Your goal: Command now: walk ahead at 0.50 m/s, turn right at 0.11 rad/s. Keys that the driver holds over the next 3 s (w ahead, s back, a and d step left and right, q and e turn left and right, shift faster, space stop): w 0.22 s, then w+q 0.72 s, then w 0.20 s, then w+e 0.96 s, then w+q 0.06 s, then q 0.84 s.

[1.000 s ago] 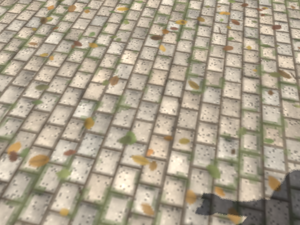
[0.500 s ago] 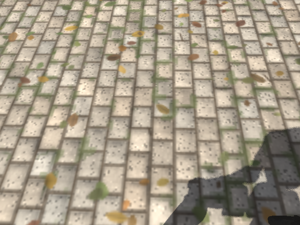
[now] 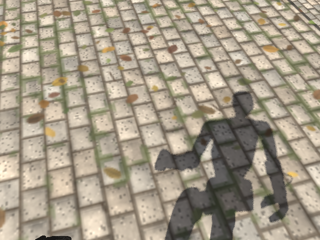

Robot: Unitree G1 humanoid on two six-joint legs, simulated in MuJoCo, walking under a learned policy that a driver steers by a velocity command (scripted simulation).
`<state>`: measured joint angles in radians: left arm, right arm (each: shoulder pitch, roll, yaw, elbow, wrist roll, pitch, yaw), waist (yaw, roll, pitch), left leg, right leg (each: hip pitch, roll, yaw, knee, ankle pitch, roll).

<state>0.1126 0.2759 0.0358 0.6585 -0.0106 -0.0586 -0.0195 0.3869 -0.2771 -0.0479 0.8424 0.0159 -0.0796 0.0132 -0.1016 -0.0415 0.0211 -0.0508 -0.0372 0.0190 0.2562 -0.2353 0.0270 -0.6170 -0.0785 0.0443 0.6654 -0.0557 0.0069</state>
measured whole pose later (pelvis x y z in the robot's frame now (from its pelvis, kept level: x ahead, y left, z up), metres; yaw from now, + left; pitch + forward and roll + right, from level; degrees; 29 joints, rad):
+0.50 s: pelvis +0.27 -0.05 +0.00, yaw +6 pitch +1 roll -2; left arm 0.34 0.28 0.06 0.83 0.01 -0.09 -0.01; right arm 0.15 -0.29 -0.05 0.77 0.02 -0.05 0.02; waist 0.07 0.05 0.02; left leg -0.69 0.09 -0.07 0.74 0.05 -0.01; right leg 0.01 0.06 -0.13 0.20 -0.23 -0.05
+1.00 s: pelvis +0.54 +0.04 +0.00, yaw +22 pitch +2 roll +0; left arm 0.07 0.30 0.04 0.70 0.01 -0.10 -0.01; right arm 0.32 -0.29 -0.07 0.72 0.02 -0.04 0.00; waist -0.06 -0.03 0.04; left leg -0.15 -0.11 -0.12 0.35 -0.22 0.08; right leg -0.65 -0.08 0.10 0.68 -0.02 0.07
